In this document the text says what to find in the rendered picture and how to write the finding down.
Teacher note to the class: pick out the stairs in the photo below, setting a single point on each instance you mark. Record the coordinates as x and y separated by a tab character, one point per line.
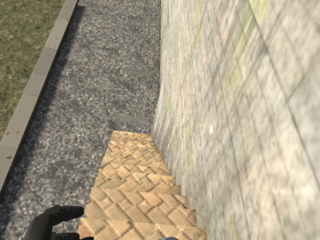
135	197

